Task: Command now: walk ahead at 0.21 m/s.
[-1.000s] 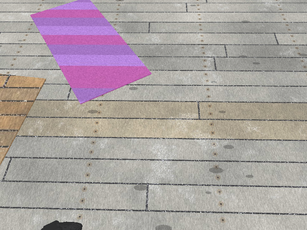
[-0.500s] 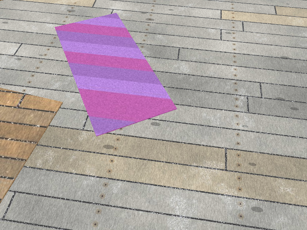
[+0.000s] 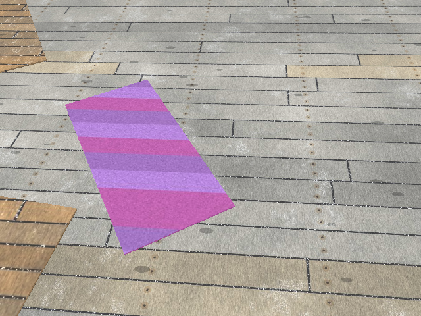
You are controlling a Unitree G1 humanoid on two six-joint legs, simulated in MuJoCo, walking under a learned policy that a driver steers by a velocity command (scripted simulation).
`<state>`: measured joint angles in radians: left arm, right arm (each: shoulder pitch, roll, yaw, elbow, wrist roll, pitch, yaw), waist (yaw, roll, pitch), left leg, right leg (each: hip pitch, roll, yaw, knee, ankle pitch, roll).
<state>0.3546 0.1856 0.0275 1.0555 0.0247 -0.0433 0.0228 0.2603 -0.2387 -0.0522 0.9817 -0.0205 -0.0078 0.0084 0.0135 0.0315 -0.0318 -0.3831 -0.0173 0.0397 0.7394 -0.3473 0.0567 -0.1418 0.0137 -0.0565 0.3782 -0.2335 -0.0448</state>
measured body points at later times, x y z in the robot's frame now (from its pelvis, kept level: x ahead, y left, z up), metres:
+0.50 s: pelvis +0.07 +0.03 -0.01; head +0.09 +0.03 +0.44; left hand +0.05 +0.25 -0.17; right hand +0.11 -0.20 -0.16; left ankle +0.10 +0.11 -0.75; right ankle -0.02 -0.09 -0.75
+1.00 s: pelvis +0.06 +0.03 +0.00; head +0.06 +0.03 +0.44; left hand +0.01 +0.24 -0.17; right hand +0.04 -0.19 -0.17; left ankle +0.10 +0.11 -0.75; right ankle -0.02 -0.09 -0.75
